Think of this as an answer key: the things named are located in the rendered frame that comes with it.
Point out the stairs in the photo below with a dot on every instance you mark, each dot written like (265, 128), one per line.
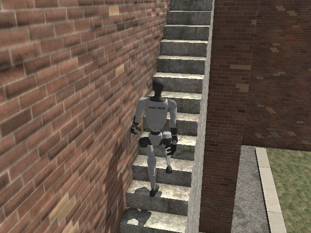
(184, 65)

